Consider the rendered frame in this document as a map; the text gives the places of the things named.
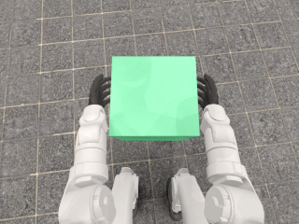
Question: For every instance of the right robot upper arm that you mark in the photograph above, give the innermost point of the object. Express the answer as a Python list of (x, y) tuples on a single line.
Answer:
[(232, 205)]

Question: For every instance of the left robot foot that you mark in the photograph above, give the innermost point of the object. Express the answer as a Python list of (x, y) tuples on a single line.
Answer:
[(135, 210)]

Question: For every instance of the robot right hand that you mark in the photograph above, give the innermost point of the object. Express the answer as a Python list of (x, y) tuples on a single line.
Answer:
[(210, 95)]

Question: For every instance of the left robot forearm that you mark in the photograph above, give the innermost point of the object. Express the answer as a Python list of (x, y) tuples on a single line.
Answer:
[(90, 162)]

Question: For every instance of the carton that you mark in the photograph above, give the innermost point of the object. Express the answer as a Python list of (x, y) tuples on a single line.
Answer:
[(153, 98)]

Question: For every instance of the right robot forearm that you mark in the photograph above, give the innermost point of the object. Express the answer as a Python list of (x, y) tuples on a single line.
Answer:
[(223, 162)]

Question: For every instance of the right robot thigh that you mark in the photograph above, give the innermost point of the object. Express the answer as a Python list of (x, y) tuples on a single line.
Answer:
[(192, 201)]

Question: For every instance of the left robot upper arm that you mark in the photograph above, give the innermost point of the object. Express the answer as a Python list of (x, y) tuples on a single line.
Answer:
[(89, 205)]

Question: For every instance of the robot left hand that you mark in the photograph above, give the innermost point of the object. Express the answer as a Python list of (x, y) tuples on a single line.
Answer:
[(97, 95)]

